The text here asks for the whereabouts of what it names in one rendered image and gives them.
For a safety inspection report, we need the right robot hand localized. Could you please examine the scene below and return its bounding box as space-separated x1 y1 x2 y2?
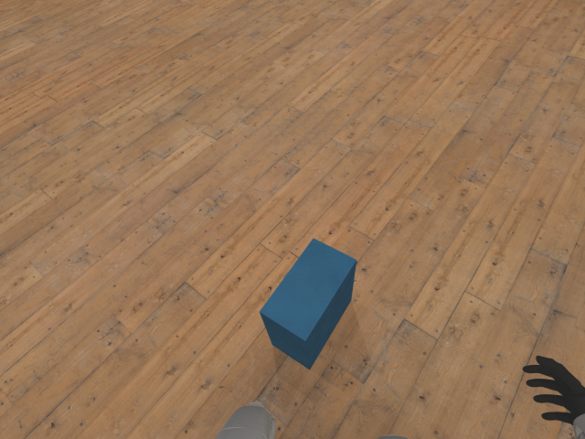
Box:
523 356 585 425

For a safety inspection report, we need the left robot thigh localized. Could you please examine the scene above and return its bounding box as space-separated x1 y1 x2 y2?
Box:
215 406 276 439

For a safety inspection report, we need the carton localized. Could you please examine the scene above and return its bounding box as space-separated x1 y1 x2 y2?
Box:
260 239 356 369

